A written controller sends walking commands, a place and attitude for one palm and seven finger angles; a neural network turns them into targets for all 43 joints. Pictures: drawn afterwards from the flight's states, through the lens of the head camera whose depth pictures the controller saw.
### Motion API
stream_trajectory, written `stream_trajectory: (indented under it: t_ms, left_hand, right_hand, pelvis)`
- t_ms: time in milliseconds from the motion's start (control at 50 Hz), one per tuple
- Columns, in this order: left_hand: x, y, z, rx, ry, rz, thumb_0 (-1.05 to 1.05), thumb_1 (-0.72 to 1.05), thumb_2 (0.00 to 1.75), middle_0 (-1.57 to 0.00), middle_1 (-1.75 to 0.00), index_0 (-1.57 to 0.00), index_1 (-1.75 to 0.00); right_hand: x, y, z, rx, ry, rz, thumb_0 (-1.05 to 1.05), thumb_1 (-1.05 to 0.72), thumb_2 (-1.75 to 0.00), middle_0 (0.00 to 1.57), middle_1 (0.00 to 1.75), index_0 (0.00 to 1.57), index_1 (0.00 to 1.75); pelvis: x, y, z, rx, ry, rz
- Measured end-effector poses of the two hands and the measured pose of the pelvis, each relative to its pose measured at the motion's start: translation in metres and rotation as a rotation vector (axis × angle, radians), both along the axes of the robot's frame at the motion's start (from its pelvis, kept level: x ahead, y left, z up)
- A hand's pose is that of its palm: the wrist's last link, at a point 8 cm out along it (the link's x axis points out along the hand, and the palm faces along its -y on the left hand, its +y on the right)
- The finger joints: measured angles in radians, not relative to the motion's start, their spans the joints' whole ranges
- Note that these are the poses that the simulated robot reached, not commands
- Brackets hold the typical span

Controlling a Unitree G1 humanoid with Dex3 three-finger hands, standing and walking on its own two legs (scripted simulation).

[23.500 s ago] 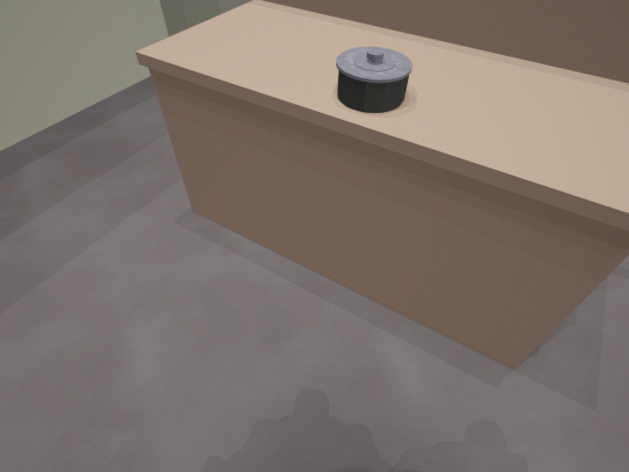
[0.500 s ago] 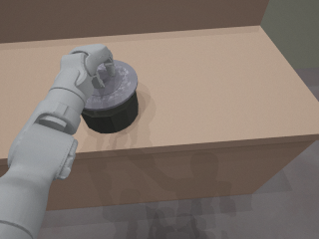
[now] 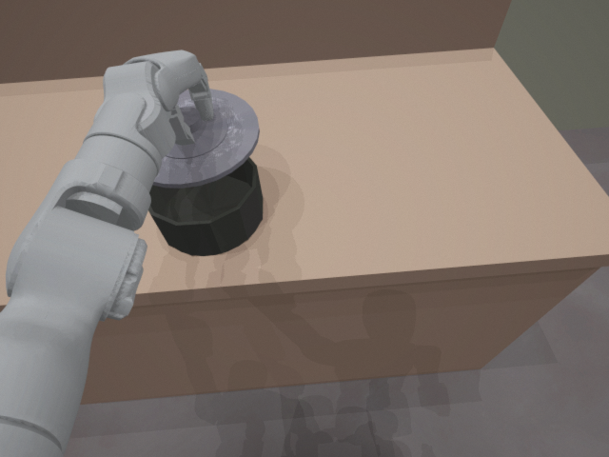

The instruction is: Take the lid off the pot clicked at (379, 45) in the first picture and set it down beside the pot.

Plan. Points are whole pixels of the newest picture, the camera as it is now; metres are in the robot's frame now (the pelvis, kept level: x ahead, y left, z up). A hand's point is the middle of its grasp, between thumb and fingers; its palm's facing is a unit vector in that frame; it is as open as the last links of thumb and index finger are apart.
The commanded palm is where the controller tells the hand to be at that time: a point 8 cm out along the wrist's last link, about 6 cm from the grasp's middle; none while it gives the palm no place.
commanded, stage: lift the lid straight up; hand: left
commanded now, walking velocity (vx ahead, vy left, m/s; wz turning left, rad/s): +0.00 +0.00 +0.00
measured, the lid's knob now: (185, 120) +0.53 +0.12 +0.16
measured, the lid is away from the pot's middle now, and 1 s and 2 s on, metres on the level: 0.01 0.02 0.13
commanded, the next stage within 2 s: move the lid sideways beside the pot in 0.76 s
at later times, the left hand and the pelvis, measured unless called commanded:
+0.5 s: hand (164, 92) +0.50 +0.12 +0.22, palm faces -0.31 -0.08 -0.95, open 7.2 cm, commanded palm +0.51 +0.13 +0.30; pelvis +0.00 +0.00 +0.00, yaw +0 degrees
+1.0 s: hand (160, 85) +0.51 +0.13 +0.23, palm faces -0.30 -0.07 -0.95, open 7.2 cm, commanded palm +0.51 +0.15 +0.30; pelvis +0.00 +0.00 +0.00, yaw +0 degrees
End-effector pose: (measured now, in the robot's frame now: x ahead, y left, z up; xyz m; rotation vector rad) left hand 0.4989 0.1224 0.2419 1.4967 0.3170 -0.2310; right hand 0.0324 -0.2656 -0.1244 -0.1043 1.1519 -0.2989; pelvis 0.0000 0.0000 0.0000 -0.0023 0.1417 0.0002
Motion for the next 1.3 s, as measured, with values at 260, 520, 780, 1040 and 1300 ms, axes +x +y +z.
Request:
stream_trajectory:
  t_ms: [260,520,780,1040,1300]
  left_hand:
    - [0.001,0.001,0.02,0.01,-0.019,0.004,-0.02,0.37,0.58,-0.72,-0.99,-0.63,-0.97]
    - [0.001,0.004,0.04,-0.005,-0.027,0.034,-0.02,0.37,0.58,-0.73,-0.98,-0.63,-0.97]
    - [0.004,0.008,0.043,0.001,-0.003,0.054,-0.03,0.37,0.58,-0.73,-0.99,-0.63,-0.97]
    - [0.012,0.013,0.043,-0.008,-0.056,0.024,-0.03,0.37,0.58,-0.73,-0.99,-0.63,-0.97]
    - [0.003,0.059,0.043,0.013,-0.013,0.111,-0.03,0.37,0.58,-0.73,-0.99,-0.63,-0.97]
  right_hand:
    - [0.003,-0.001,0.003,-0.008,-0.011,0.012,0.01,-0.9,-0.9,0.2,0.3,0.2,0.3]
    - [0.01,0.001,0.005,-0.011,-0.034,0.024,0.01,-0.9,-0.9,0.2,0.3,0.2,0.3]
    - [0.005,-0.002,0.006,-0.021,0.001,0.025,0.01,-0.9,-0.9,0.2,0.3,0.2,0.3]
    - [0.001,0.001,0.006,-0.02,-0.001,0.007,0.01,-0.9,-0.9,0.2,0.3,0.2,0.3]
    - [0.005,-0.003,0.008,-0.022,0.025,0.005,0.01,-0.9,-0.9,0.2,0.3,0.21,0.3]
  pelvis:
    - [0.0,0.002,0.001,0.0,0.001,0.005]
    - [-0.001,0.002,0.001,-0.001,-0.002,0.006]
    - [-0.001,0.003,0.001,-0.004,0.005,0.011]
    - [0.002,0.003,0.001,-0.003,0.013,-0.006]
    - [0.002,0.002,0.001,-0.008,0.007,0.003]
